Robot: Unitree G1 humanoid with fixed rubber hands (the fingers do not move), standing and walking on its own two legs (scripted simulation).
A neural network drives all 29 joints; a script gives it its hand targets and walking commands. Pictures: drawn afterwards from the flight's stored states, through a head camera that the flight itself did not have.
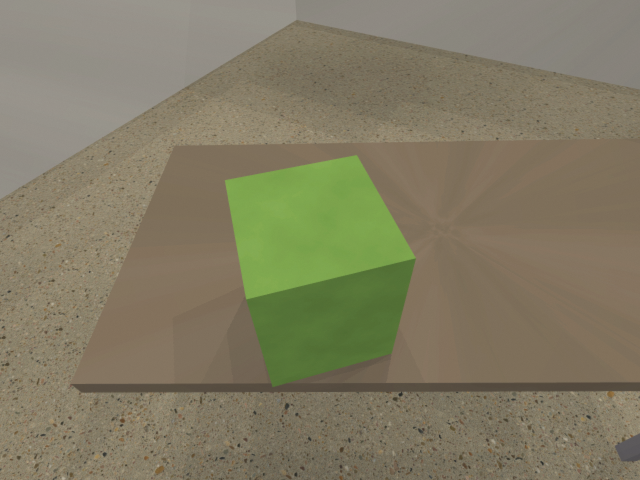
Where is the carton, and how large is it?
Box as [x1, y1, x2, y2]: [225, 155, 415, 386]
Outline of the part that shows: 356,155 225,180 246,300 272,386 391,353 415,257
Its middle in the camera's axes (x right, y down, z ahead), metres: -0.01 +0.05 +0.60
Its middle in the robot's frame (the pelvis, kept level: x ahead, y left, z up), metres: +0.42 +0.03 -0.01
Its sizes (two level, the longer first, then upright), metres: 0.210 0.200 0.250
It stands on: a table, 0.65 m high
